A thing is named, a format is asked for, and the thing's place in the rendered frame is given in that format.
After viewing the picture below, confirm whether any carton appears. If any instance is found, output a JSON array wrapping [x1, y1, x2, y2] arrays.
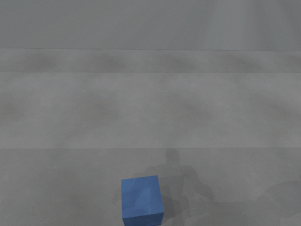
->
[[121, 175, 164, 226]]

